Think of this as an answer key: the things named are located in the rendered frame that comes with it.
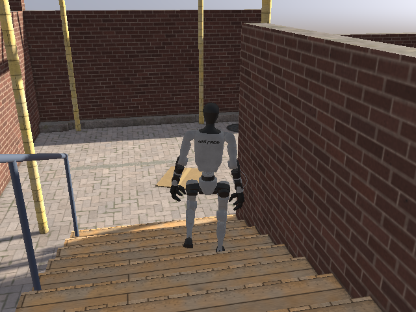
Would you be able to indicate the stairs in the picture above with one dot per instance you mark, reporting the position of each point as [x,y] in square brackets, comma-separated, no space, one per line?
[252,299]

